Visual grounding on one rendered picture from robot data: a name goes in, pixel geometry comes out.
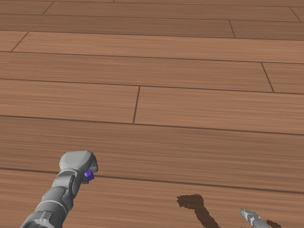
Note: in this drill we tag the cube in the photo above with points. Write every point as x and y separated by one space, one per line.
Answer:
89 175

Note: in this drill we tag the left robot arm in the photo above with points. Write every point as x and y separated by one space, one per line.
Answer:
56 202

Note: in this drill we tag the left robot hand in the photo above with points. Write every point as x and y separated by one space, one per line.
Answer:
81 161

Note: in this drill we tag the right robot hand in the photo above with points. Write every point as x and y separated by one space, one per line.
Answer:
253 219

